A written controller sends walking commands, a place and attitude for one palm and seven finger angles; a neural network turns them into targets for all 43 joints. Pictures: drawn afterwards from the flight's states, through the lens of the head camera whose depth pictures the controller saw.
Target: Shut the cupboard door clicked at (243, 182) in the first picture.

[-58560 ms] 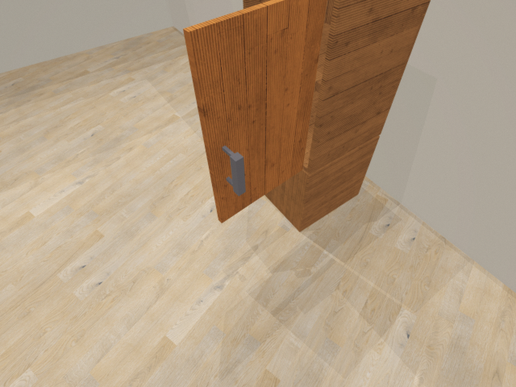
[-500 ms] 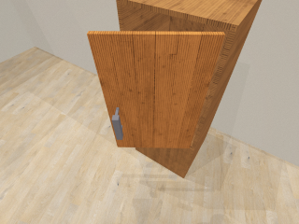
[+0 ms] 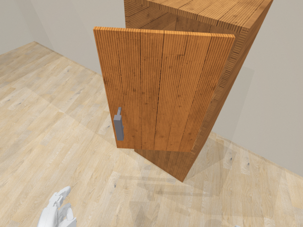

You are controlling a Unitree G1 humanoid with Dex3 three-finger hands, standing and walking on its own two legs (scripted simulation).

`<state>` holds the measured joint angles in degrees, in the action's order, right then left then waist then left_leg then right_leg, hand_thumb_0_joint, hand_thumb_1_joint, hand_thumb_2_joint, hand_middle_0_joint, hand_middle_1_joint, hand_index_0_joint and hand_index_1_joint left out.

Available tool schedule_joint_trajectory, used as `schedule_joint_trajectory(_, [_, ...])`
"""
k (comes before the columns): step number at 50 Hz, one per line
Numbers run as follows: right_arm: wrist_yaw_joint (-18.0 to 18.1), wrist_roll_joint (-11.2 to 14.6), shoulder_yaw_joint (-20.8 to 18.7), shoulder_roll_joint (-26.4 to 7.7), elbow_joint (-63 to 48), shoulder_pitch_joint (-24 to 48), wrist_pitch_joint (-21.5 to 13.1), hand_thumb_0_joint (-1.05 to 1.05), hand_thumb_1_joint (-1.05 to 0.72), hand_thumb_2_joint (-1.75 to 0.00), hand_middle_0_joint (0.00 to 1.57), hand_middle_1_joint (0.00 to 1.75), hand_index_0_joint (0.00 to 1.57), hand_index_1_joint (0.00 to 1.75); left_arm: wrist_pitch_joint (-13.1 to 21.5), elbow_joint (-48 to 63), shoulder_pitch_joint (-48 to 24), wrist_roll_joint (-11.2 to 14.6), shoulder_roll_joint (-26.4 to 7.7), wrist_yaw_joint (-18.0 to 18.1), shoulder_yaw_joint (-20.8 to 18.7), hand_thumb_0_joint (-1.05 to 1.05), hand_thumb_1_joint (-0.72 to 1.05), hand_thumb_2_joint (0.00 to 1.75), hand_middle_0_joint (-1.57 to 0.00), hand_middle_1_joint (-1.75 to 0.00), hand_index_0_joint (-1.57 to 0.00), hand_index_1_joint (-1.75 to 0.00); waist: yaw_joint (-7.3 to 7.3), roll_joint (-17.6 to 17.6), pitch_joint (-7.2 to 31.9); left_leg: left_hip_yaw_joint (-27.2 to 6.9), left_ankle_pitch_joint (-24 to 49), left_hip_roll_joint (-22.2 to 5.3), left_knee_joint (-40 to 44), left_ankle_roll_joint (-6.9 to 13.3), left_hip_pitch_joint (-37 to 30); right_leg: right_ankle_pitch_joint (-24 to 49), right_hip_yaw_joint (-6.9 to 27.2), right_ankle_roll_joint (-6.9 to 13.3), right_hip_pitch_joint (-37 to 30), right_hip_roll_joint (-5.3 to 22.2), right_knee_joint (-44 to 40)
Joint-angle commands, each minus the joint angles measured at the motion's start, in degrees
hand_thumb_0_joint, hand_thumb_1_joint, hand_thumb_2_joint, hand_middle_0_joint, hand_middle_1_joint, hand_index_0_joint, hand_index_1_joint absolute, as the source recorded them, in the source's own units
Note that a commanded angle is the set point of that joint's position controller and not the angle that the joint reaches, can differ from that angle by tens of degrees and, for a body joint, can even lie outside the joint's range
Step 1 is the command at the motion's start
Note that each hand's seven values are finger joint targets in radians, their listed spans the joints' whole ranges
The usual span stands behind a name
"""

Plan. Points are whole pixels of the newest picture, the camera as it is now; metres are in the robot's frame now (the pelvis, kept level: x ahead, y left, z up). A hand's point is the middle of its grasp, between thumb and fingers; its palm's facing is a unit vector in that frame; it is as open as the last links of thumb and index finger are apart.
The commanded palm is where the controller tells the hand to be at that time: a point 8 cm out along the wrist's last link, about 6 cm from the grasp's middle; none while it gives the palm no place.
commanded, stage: raise the hand and make a fist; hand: left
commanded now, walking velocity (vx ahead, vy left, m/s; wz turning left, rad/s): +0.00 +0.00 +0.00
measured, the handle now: (120, 123) +0.50 +0.14 -0.10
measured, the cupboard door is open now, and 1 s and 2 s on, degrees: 32 32 32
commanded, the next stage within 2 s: bring the fist close to the handle in 1.80 s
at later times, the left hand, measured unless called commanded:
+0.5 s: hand (88, 222) +0.15 +0.17 -0.06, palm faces -0.03 -1.00 -0.04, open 5.2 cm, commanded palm +0.13 +0.23 -0.06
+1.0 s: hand (80, 214) +0.17 +0.19 -0.06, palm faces +0.01 -1.00 -0.03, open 3.2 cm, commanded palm +0.14 +0.24 -0.06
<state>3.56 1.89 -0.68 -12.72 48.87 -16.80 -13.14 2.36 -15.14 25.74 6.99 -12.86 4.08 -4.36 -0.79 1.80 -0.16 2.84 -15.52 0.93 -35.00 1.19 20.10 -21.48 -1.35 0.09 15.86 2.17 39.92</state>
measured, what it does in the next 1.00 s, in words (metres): lowers itself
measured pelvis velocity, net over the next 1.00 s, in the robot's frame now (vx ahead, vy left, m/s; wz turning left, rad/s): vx -0.05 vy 0.01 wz -0.01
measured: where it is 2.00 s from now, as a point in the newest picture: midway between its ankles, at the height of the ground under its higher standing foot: outside the picture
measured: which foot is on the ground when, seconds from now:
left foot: down 0.00-1.00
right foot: down 0.00-1.00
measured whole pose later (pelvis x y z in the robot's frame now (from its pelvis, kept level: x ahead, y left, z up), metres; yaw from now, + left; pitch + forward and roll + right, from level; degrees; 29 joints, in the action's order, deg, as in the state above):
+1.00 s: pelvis -0.05 +0.01 -0.11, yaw -1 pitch +18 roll -4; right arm 2.5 0.7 -0.5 -13.0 29.1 -11.1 -10.8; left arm 25.5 3.5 24.9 15.2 -13.6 -12.7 -7.6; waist 0.4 -1.7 9.8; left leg -1.2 -27.7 -2.1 -75.3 1.9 65.7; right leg -35.2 -4.5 -0.3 56.3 -0.4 73.7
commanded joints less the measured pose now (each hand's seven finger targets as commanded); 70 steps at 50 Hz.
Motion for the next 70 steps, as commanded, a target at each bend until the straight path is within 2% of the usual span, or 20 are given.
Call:
schedule_joint_trajectory(1, [-1.90, -0.78, -4.14, -7.40, -13.96, 7.95, -6.83, 0.00, -0.90, -0.90, 0.20, 0.30, 0.20, 0.30, 14.34, 2.75, 6.97, 4.43, 3.38, -5.46, -2.95, 0.00, 0.90, 0.90, -0.31, -0.42, -0.31, -0.42, -0.03, 7.86, -5.06, -6.37, -0.93, -1.52, -4.99, -2.26, 11.31, -0.06, -5.81, 0.93, 23.12, -2.75, -1.20])
schedule_joint_trajectory(2, [-2.80, -0.69, -4.63, -7.24, -15.06, 7.97, -6.68, 0.00, -0.90, -0.90, 0.20, 0.30, 0.20, 0.30, 19.64, -0.62, 11.50, 5.48, 3.42, -9.28, -4.51, 0.00, 0.90, 0.90, -0.33, -0.44, -0.33, -0.44, 2.19, 7.24, -3.11, -5.46, 2.59, -0.89, -8.84, -2.48, 13.52, 3.47, -5.05, 1.73, 23.79, -2.61, 2.34])
schedule_joint_trajectory(4, [-4.16, -2.02, -5.78, -7.51, -17.42, 9.68, -6.23, 0.00, -0.90, -0.90, 0.20, 0.30, 0.20, 0.30, 30.94, 0.70, 13.71, 7.13, 1.40, -17.70, -7.82, 0.00, 0.90, 0.90, -0.36, -0.48, -0.36, -0.48, 4.96, 10.32, 9.80, -3.94, 8.87, -0.51, -18.59, -2.71, 18.29, 12.84, -4.06, 1.77, 26.37, -2.93, 14.26])
schedule_joint_trajectory(6, [-4.67, -1.87, -6.38, -7.66, -20.56, 11.44, -6.25, 0.00, -0.90, -0.90, 0.20, 0.30, 0.20, 0.30, 38.28, 1.96, 9.77, 8.27, -2.96, -24.71, -10.69, 0.00, 0.90, 0.90, -0.40, -0.52, -0.40, -0.52, 5.59, 5.25, 15.42, -3.02, 4.45, 0.04, -24.71, -2.45, 24.41, 8.72, -0.71, 1.92, 30.80, -2.51, 20.04])
schedule_joint_trajectory(7, [-4.65, -1.38, -6.41, -7.56, -21.98, 11.41, -5.56, 0.00, -0.90, -0.90, 0.20, 0.30, 0.20, 0.30, 37.82, 1.93, 9.55, 8.95, -5.86, -26.19, -13.29, 0.00, 0.90, 0.90, -0.42, -0.54, -0.42, -0.54, 6.59, 0.38, 15.28, -2.44, 2.55, 0.04, -25.80, -2.06, 26.11, 5.87, 1.40, 2.24, 31.30, -2.31, 20.29])
schedule_joint_trajectory(8, [-4.45, -1.05, -6.02, -8.10, -24.82, 12.16, -5.10, 0.00, -0.90, -0.90, 0.20, 0.30, 0.20, 0.30, 36.38, 6.64, 6.67, 10.87, -6.21, -27.38, -13.10, 0.00, 0.90, 0.90, -0.44, -0.56, -0.44, -0.56, 6.71, -3.03, 18.22, -1.81, -0.43, 0.52, -26.47, -1.65, 26.88, 0.89, 2.63, 2.19, 31.09, -2.11, 20.04])
schedule_joint_trajectory(10, [-3.18, -0.23, -5.57, -8.06, -28.24, 12.41, -4.43, 0.00, -0.90, -0.90, 0.20, 0.30, 0.20, 0.30, 33.36, 15.19, 0.17, 13.41, -8.33, -27.19, -14.62, 0.00, 0.90, 0.90, -0.47, -0.60, -0.47, -0.60, 5.97, -4.86, 21.07, -2.40, -7.42, 0.01, -27.09, -0.98, 28.32, -10.80, 4.30, 1.80, 33.24, -2.34, 18.08])
schedule_joint_trajectory(13, [-1.22, -0.14, -4.61, -7.28, -28.93, 10.11, -4.88, 0.00, -0.90, -0.90, 0.20, 0.30, 0.20, 0.30, 33.83, 29.93, -9.09, 13.77, -10.01, -24.26, -13.01, 0.00, 0.90, 0.90, -0.53, -0.66, -0.53, -0.66, 2.71, -5.24, 23.22, -3.19, -9.60, -1.08, -32.28, 0.38, 30.33, -17.34, 9.66, 0.67, 34.89, -2.09, 14.49])
schedule_joint_trajectory(15, [-0.06, -0.32, -3.88, -7.18, -27.64, 8.82, -5.58, 0.00, -0.90, -0.90, 0.20, 0.30, 0.20, 0.30, 34.66, 34.72, -12.76, 12.14, -9.11, -23.18, -9.17, 0.00, 0.90, 0.90, -0.57, -0.70, -0.57, -0.70, -0.01, -6.85, 21.00, -3.89, -10.82, -1.80, -33.57, 0.95, 30.08, -18.30, 8.76, 0.97, 38.84, -2.68, 14.74])
schedule_joint_trajectory(17, [1.21, -0.42, -3.11, -7.84, -26.37, 8.24, -6.06, 0.00, -0.90, -0.90, 0.20, 0.30, 0.20, 0.30, 34.17, 35.27, -15.93, 11.22, -9.08, -23.14, -6.72, 0.00, 0.90, 0.90, -0.60, -0.74, -0.60, -0.74, -2.10, -5.38, 18.42, -4.94, -12.92, -2.25, -34.51, 1.40, 31.74, -19.97, 7.65, 1.06, 42.05, -3.44, 15.68])
schedule_joint_trajectory(20, [2.14, -0.04, -2.68, -7.93, -25.06, 7.57, -6.01, 0.00, -0.90, -0.90, 0.20, 0.30, 0.20, 0.30, 29.44, 27.99, -11.23, 11.42, -8.35, -24.79, -6.30, 0.00, 0.90, 0.90, -0.66, -0.80, -0.66, -0.80, -1.66, -3.75, 17.49, -5.29, -13.69, -2.11, -34.51, 1.23, 34.44, -20.84, 7.13, 0.81, 41.35, -3.30, 15.07])
schedule_joint_trajectory(24, [2.19, 0.66, -2.71, -7.00, -25.93, 8.33, -4.52, 0.00, -0.90, -0.90, 0.20, 0.30, 0.20, 0.30, 21.42, 23.23, -4.91, 13.05, -10.15, -25.19, -11.78, 0.00, 0.90, 0.90, -0.73, -0.88, -0.73, -0.88, 1.94, -0.90, 20.97, -5.16, -9.66, -1.92, -33.27, 0.86, 35.07, -17.09, 8.15, -0.15, 34.69, -2.08, 13.65])
schedule_joint_trajectory(27, [1.63, 0.28, -2.85, -5.80, -26.21, 9.01, -3.61, 0.00, -0.90, -0.90, 0.20, 0.30, 0.20, 0.30, 19.62, 24.26, -1.82, 12.88, -10.66, -22.34, -14.86, 0.00, 0.90, 0.90, -0.79, -0.94, -0.79, -0.94, 4.11, -2.17, 23.69, -5.37, -5.13, -1.98, -31.76, 0.52, 33.34, -8.56, 6.58, -0.31, 31.27, -2.02, 16.01])
schedule_joint_trajectory(31, [0.66, -0.50, -3.24, -5.56, -25.65, 7.99, -3.11, 0.00, -0.90, -0.90, 0.20, 0.30, 0.20, 0.30, 23.48, 25.65, -1.19, 11.78, -7.06, -19.70, -11.63, 0.00, 0.90, 0.90, -0.86, -1.02, -0.86, -1.02, 2.69, -1.45, 22.96, -5.91, -1.81, -2.22, -30.16, 0.25, 30.55, 0.23, 2.19, -0.02, 33.69, -2.76, 19.93])
schedule_joint_trajectory(36, [0.18, -0.94, -3.52, -7.05, -25.74, 7.20, -2.88, 0.00, -0.90, -0.90, 0.20, 0.30, 0.20, 0.30, 27.86, 25.13, -0.84, 10.62, -5.81, -19.42, -8.19, 0.00, 0.90, 0.90, -0.95, -1.12, -0.95, -1.12, 1.51, -2.70, 21.48, -6.52, -4.11, -2.25, -28.96, 0.36, 28.92, -4.28, -0.67, 1.23, 38.71, -3.84, 21.69])
schedule_joint_trajectory(39, [0.03, -1.04, -3.65, -7.59, -26.29, 6.93, -2.72, 0.00, -0.90, -0.90, 0.20, 0.30, 0.20, 0.30, 28.89, 27.62, -1.27, 10.48, -6.69, -19.12, -8.34, 0.00, 0.90, 0.90, -1.01, -1.18, -1.01, -1.18, 1.86, -5.16, 23.90, -6.83, -4.64, -2.21, -28.46, 0.28, 27.38, -4.80, -1.34, 1.63, 39.29, -4.00, 22.75])
schedule_joint_trajectory(44, [-0.32, -1.20, -3.34, -7.93, -27.52, 6.90, -1.53, 0.00, -0.90, -0.90, 0.20, 0.30, 0.20, 0.30, 28.38, 31.41, -1.28, 9.39, -6.39, -17.39, -7.21, 0.00, 0.90, 0.90, -1.10, -1.28, -1.10, -1.28, 1.97, -8.74, 24.60, -8.99, -6.46, -2.74, -25.88, -0.39, 23.83, -4.80, -3.21, 2.06, 41.15, -4.41, 24.37])
schedule_joint_trajectory(47, [-0.34, -1.27, -3.28, -7.98, -27.96, 6.53, -0.37, 0.00, -0.90, -0.90, 0.20, 0.30, 0.20, 0.30, 26.97, 30.61, -0.74, 8.70, -6.86, -16.53, -7.62, 0.00, 0.90, 0.90, -1.15, -1.34, -1.15, -1.34, 1.56, -7.00, 24.00, -9.59, -7.81, -2.81, -25.33, -0.33, 24.29, -4.96, -3.47, 2.01, 40.86, -4.82, 24.04])
schedule_joint_trajectory(55, [-0.60, -1.35, -2.16, -8.09, -29.51, 6.58, 1.12, 0.00, -0.90, -0.90, 0.20, 0.30, 0.20, 0.30, 24.89, 29.98, -3.34, 8.43, -5.96, -17.32, -5.74, 0.00, 0.90, 0.90, -1.30, -1.50, -1.30, -1.50, 0.67, -7.74, 21.48, -10.14, -11.53, -2.68, -24.68, -0.64, 24.88, -6.62, -3.71, 2.05, 41.60, -4.93, 23.01])
schedule_joint_trajectory(70, [-0.59, -1.17, -1.80, -8.28, -29.53, 6.36, 0.87, 0.00, -0.90, -0.90, 0.20, 0.30, 0.20, 0.30, 24.97, 29.18, -5.29, 9.34, -7.46, -17.77, -7.09, 0.00, 0.90, 0.90, -1.30, -1.50, -1.30, -1.50, 0.88, -6.99, 22.00, -8.75, -12.33, -2.16, -26.13, -0.23, 27.56, -8.46, -2.44, 2.11, 40.39, -4.90, 21.95])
